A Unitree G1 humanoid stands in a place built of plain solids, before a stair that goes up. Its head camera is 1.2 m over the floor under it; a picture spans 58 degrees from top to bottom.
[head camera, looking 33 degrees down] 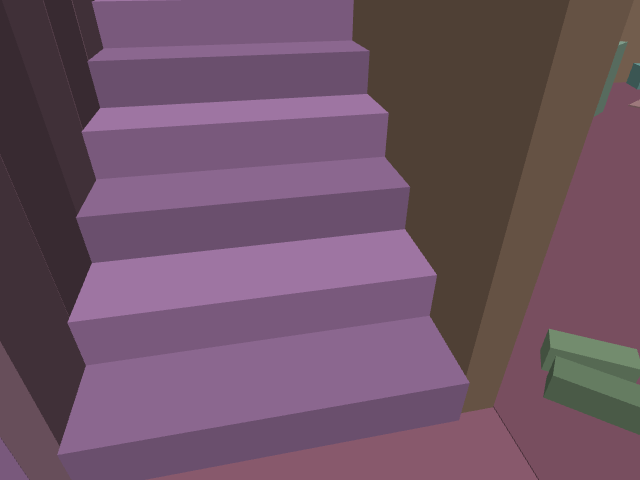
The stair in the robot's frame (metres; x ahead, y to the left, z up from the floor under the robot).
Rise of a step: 0.18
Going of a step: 0.28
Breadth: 1.10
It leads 11 degrees to the left of straight ahead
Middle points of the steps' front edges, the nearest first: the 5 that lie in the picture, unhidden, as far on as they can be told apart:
0.71 0.11 0.18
0.99 0.16 0.35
1.27 0.22 0.53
1.55 0.28 0.70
1.83 0.33 0.88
